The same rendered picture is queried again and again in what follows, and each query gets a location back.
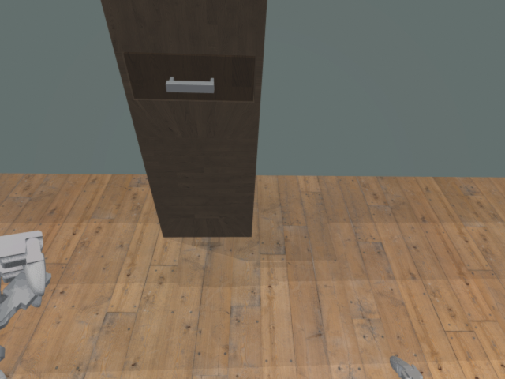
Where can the left robot hand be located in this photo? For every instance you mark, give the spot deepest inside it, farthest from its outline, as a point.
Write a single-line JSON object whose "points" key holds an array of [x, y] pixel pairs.
{"points": [[22, 263]]}

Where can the cabinet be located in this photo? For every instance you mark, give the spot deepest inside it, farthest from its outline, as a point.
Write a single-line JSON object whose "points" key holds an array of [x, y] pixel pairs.
{"points": [[199, 155]]}

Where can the drawer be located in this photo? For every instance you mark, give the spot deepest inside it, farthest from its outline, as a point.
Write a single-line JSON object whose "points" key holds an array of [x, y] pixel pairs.
{"points": [[233, 75]]}

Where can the right robot hand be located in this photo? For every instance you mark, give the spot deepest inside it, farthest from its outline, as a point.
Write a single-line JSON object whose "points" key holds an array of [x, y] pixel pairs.
{"points": [[404, 370]]}

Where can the handle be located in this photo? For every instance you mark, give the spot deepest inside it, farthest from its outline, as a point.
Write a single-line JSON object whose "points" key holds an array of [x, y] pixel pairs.
{"points": [[190, 86]]}

